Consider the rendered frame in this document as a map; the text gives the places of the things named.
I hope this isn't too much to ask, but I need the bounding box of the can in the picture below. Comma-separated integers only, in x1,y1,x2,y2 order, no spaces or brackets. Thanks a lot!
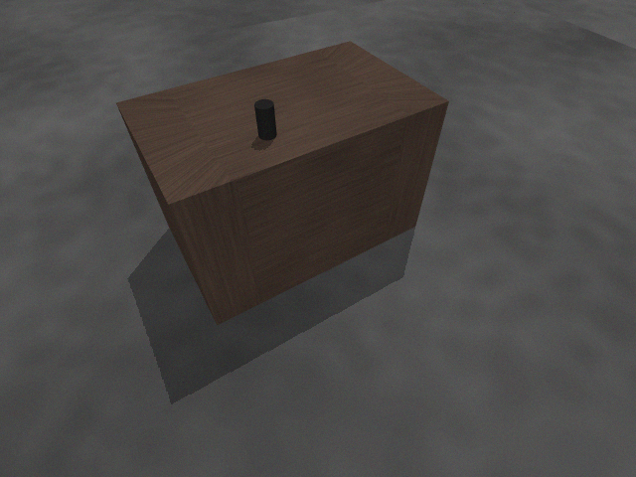
254,99,277,140

